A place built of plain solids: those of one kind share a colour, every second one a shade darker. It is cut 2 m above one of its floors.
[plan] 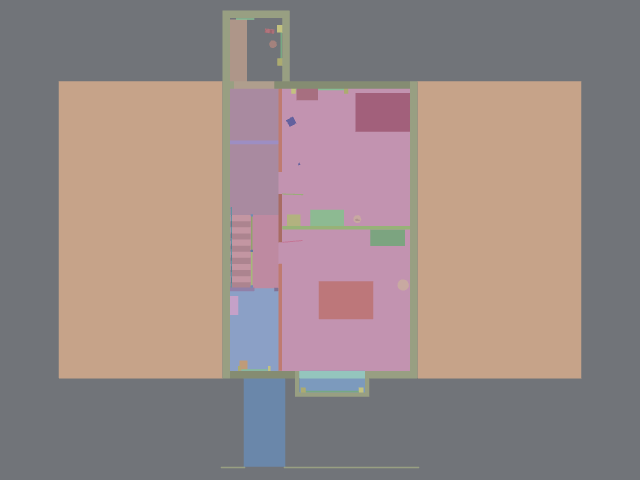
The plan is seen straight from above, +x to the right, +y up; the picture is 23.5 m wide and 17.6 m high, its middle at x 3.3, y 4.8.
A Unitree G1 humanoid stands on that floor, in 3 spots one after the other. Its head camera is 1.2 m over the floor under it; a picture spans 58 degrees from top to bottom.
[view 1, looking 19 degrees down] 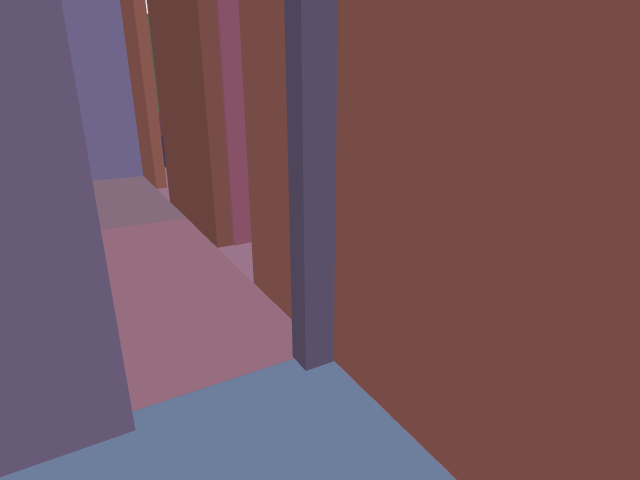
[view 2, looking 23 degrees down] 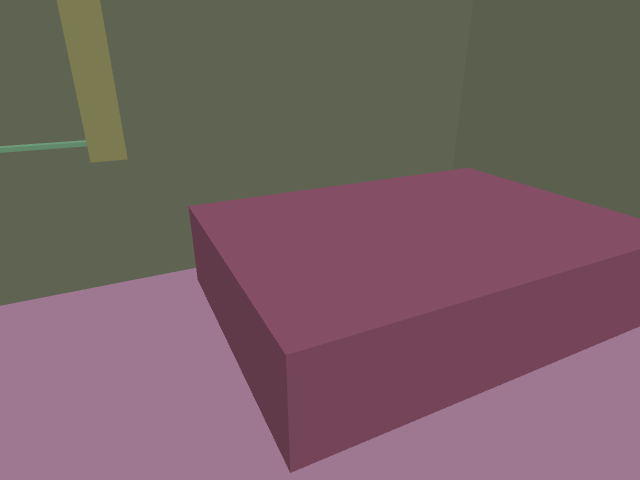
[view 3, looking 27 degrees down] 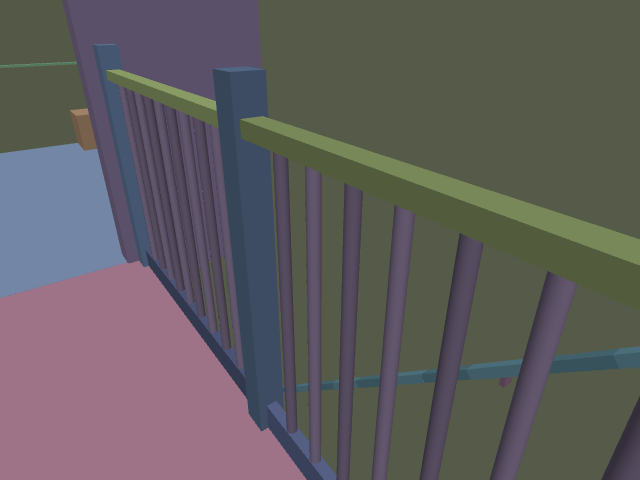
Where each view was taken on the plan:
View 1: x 0.85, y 1.45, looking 60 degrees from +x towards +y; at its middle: box_wall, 1.80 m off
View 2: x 4.26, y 7.87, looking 64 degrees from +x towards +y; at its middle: bed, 1.92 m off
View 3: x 1.26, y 5.35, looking -126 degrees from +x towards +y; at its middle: well_guard_bal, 0.89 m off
